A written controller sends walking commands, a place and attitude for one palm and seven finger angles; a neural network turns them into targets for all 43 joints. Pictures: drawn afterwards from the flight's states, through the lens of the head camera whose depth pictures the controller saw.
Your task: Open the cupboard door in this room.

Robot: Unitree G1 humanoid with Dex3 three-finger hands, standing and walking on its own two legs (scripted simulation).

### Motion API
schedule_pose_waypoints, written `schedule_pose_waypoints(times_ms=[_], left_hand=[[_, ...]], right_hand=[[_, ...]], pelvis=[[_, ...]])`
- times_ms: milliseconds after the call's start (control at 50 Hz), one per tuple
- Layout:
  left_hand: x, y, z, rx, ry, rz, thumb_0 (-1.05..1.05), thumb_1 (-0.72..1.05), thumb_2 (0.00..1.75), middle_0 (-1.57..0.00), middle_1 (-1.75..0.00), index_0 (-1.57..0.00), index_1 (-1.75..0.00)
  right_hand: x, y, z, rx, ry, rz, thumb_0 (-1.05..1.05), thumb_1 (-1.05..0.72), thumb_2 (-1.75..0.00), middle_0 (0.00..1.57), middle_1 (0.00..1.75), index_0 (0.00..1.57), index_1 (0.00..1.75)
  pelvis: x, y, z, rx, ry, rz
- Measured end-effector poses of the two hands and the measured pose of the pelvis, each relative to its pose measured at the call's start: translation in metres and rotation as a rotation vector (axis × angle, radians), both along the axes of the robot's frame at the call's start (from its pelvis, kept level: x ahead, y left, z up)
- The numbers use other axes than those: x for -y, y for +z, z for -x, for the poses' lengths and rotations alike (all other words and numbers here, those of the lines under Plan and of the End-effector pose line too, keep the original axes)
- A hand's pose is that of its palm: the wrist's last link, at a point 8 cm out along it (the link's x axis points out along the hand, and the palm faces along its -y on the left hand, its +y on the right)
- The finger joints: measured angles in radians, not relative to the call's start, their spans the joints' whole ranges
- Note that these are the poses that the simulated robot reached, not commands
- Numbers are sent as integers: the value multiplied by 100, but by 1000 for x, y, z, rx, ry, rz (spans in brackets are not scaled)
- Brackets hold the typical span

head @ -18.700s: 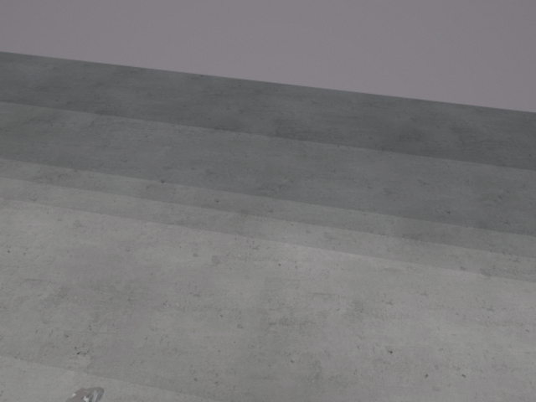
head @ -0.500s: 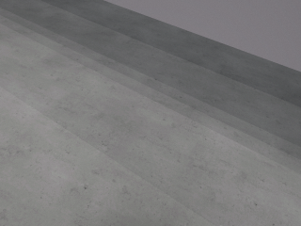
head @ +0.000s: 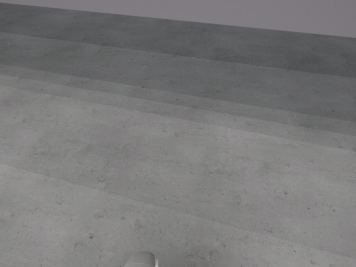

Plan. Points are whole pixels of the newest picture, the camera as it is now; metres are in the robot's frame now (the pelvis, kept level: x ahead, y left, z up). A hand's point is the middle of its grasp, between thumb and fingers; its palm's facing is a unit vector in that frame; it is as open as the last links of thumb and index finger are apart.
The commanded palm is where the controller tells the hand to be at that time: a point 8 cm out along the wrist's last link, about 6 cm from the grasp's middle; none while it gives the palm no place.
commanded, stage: turn or walk to find it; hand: left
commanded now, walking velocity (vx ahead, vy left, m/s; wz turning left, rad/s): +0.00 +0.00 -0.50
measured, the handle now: out of the picture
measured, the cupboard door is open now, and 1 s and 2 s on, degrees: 0 0 0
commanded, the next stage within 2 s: none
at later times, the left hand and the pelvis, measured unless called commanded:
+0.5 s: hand out of the picture +0.13 +0.25 -0.16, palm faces -0.21 -0.95 -0.23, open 7.4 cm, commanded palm none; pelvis -0.01 +0.05 +0.00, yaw -16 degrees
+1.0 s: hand out of the picture +0.13 +0.12 -0.15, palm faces -0.48 -0.84 -0.25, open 7.4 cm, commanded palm none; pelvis -0.04 -0.01 +0.00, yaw -30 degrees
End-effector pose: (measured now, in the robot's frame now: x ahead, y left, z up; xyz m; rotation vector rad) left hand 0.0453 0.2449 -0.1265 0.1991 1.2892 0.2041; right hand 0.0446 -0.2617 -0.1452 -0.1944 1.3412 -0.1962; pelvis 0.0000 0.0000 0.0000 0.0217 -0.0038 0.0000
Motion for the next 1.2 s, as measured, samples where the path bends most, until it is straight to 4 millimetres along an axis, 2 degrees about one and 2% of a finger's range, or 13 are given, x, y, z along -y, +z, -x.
schedule_pose_waypoints(times_ms=[120,280,360,460,540,620,740,800,900,1000,1100,1200], left_hand=[[-10,0,-19,14,-71,2,0,91,90,-20,-30,-20,-30],[-46,-18,-44,37,-137,17,0,91,90,-20,-30,-20,-30],[-56,-17,-60,39,-187,24,0,91,90,-20,-30,-20,-30],[-55,-7,-79,60,-248,34,0,91,90,-20,-30,-20,-30],[-41,-5,-91,56,-305,35,0,91,90,-20,-30,-19,-30],[-13,-4,-106,55,-385,35,0,91,90,-20,-30,-19,-30],[45,-5,-127,124,-515,18,0,91,90,-20,-30,-20,-30],[63,1,-123,141,-531,16,0,91,90,-20,-30,-20,-30],[77,9,-110,102,-552,15,0,91,90,-20,-30,-20,-30],[80,8,-100,70,-574,24,0,91,90,-20,-30,-20,-30],[70,2,-95,38,-582,25,0,91,90,-20,-30,-20,-30],[49,-7,-96,-4,-593,22,0,91,90,-20,-30,-20,-30]], right_hand=[[-1,9,3,40,-40,24,0,-91,-90,20,30,20,30],[-35,18,-5,165,-76,56,0,-91,-90,20,30,20,30],[-55,26,10,180,-106,52,0,-91,-90,20,30,20,30],[-69,29,38,153,-173,34,0,-91,-90,20,30,21,30],[-71,24,65,127,-250,15,0,-91,-90,20,30,21,30],[-65,13,100,85,-339,-7,0,-91,-90,20,30,21,30],[-40,-18,158,12,-456,-39,0,-91,-90,20,30,21,30],[-28,-18,174,-30,-484,-31,0,-91,-90,20,30,20,30],[-11,-5,176,7,-502,-15,0,-91,-90,20,30,20,30],[0,4,168,63,-517,11,0,-91,-90,20,30,20,30],[3,12,153,114,-526,40,0,-91,-90,20,30,20,30],[-3,21,133,171,-533,73,0,-91,-90,20,30,20,30]], pelvis=[[-8,2,2,-10,-60,0],[-39,-8,6,-14,-136,29],[-50,-4,9,0,-191,35],[-55,3,9,3,-249,44],[-51,3,11,2,-297,41],[-41,0,16,1,-352,31],[-13,-17,28,1,-417,17],[-6,-13,34,9,-436,10],[4,-2,39,7,-480,-6],[7,2,41,-1,-526,-8],[2,1,38,-7,-568,2],[-11,0,33,-18,-614,14]])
